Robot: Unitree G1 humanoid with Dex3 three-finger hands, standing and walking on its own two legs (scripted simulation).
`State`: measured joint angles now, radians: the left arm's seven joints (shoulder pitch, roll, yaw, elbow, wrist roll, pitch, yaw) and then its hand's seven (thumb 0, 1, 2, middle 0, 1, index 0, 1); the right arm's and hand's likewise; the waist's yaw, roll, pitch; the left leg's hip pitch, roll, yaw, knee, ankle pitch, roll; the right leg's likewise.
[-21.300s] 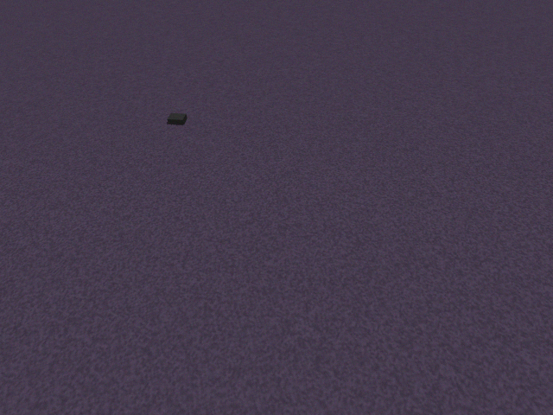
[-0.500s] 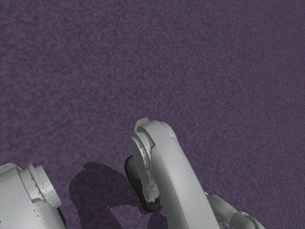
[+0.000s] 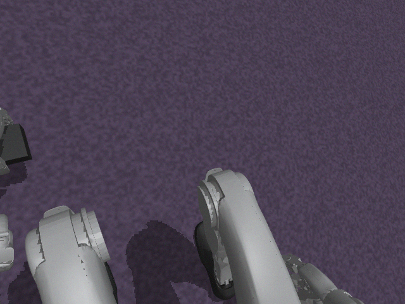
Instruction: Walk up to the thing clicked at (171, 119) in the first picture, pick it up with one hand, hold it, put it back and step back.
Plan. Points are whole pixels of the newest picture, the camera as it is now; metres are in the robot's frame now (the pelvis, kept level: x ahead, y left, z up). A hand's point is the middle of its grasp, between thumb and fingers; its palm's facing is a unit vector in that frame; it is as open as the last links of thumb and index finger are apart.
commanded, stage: settle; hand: left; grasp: from above
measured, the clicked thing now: out of the picture +0.45 +0.33 -0.22
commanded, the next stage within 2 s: lift in 0.28 s
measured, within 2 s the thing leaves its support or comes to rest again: neither
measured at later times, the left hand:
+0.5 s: hand out of the picture +0.43 +0.32 -0.12, palm faces -0.43 -0.09 -0.90, open 9.5 cm
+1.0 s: hand out of the picture +0.37 +0.33 +0.01, palm faces -0.43 -0.12 -0.90, open 9.6 cm
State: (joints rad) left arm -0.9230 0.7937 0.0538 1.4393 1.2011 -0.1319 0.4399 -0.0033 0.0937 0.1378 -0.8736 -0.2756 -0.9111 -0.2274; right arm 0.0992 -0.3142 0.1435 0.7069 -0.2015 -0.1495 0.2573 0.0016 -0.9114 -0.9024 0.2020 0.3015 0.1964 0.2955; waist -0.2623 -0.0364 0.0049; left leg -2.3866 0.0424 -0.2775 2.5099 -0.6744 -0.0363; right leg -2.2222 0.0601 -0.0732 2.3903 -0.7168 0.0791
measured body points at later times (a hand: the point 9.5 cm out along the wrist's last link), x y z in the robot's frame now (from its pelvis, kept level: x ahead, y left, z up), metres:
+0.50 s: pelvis -0.01 -0.01 +0.02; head +0.21 +0.08 +0.41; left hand +0.45 +0.33 -0.07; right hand +0.07 -0.28 -0.07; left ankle +0.07 +0.14 -0.27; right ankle +0.10 -0.14 -0.27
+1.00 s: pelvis -0.01 -0.01 +0.11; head +0.17 +0.06 +0.51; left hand +0.39 +0.33 +0.06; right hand +0.13 -0.27 -0.02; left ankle +0.07 +0.14 -0.27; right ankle +0.10 -0.14 -0.27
